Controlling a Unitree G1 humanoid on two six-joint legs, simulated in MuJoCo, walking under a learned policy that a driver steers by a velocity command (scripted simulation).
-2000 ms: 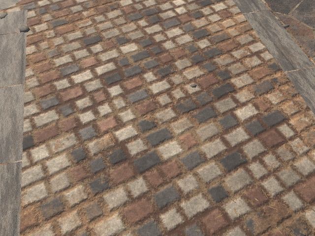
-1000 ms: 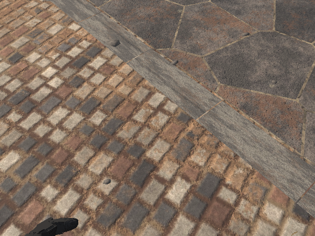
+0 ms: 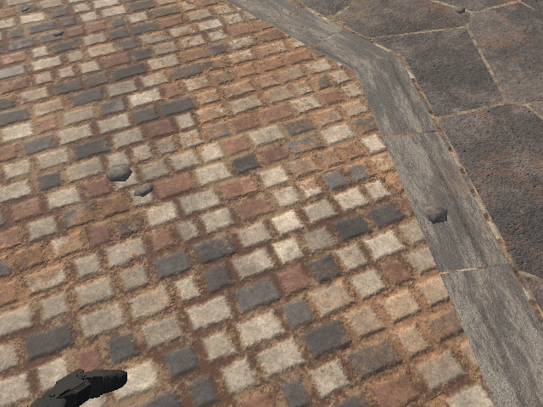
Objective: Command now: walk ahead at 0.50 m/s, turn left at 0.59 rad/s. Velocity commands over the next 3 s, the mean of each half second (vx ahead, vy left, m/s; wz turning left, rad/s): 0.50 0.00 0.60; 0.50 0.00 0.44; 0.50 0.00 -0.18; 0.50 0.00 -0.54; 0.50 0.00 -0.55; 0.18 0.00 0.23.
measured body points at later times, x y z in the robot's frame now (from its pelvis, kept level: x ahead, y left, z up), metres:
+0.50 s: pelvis +0.25 +0.06 -0.01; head +0.29 +0.08 +0.44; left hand +0.18 +0.35 -0.13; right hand +0.55 -0.10 -0.07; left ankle +0.33 +0.18 -0.72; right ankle +0.10 -0.12 -0.70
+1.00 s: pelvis +0.53 +0.14 +0.00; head +0.55 +0.15 +0.45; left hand +0.60 +0.46 -0.07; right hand +0.71 -0.09 -0.12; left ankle +0.34 +0.18 -0.71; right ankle +0.68 +0.10 -0.72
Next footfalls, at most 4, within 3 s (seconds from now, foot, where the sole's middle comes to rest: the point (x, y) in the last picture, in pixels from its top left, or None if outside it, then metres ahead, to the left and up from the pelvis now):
0.48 left None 0.37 0.19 -0.76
0.96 right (222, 321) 0.71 0.12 -0.76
1.46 left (100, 292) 0.82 0.45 -0.76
1.96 right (178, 196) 1.15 0.26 -0.76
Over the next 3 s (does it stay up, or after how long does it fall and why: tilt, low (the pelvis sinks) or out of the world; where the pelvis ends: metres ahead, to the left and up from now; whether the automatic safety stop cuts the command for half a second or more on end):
stays up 1.42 0.32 0.02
